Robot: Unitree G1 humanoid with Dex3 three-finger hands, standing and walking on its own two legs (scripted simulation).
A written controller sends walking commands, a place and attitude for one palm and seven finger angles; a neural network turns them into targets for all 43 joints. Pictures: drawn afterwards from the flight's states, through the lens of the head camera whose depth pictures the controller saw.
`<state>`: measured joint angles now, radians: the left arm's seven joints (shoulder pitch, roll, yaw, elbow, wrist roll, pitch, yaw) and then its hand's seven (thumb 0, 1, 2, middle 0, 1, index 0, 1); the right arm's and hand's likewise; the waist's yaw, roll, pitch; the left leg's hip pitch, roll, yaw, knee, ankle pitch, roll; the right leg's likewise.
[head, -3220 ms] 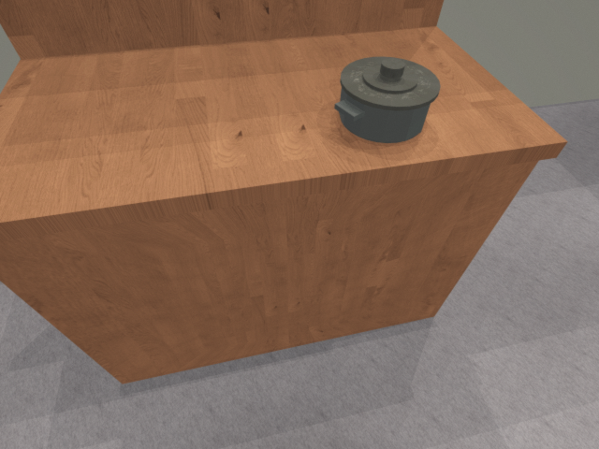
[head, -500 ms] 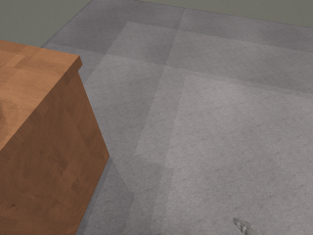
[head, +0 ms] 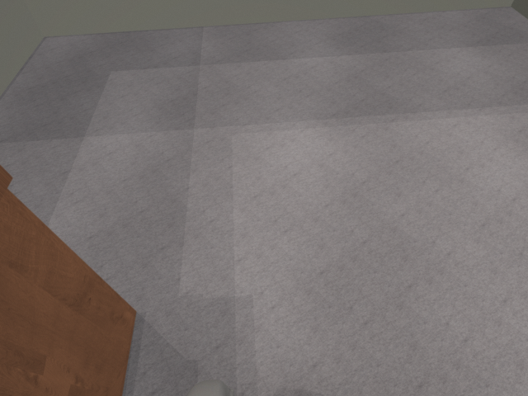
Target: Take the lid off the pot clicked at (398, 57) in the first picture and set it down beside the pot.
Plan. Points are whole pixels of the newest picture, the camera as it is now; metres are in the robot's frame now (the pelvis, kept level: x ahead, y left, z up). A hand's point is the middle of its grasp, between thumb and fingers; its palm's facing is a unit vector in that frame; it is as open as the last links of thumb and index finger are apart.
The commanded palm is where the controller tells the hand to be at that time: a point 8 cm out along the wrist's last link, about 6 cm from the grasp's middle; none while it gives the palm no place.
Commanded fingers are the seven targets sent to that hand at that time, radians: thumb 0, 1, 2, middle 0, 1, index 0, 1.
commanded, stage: walk to a spot facing it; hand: left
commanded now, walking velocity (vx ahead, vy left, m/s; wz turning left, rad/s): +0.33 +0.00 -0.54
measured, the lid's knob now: out of the picture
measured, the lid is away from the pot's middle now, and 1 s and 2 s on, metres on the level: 0.00 0.00 0.00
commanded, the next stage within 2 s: turn to face it in 0.82 s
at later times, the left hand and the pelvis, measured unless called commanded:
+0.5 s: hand (170, 306) +0.29 +0.22 -0.17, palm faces -0.22 -0.96 -0.17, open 7.4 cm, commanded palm none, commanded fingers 0.00 0.90 0.90 -0.20 -0.30 -0.20 -0.30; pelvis +0.20 +0.04 +0.01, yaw -17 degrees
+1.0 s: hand (285, 194) +0.59 +0.00 -0.16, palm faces -0.56 -0.80 -0.21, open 7.4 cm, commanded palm none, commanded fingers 0.00 0.90 0.90 -0.20 -0.30 -0.20 -0.30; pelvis +0.38 -0.08 -0.01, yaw -32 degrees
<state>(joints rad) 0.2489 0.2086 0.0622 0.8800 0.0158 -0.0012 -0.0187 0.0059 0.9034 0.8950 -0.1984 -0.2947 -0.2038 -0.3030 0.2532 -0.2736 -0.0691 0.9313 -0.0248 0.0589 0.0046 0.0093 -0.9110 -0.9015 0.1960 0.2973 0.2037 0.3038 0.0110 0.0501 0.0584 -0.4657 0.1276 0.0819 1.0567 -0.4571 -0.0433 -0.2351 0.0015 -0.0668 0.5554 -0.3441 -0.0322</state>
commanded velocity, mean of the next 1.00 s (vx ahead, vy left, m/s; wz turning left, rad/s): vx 0.26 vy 0.00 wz -0.42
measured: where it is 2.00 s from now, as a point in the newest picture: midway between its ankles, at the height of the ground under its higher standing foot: (323, 321)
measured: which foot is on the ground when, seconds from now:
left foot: up 0.00-0.28, down 0.30-0.86, up 0.88-1.00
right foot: down 0.00-0.30, up 0.32-0.84, down 0.86-1.00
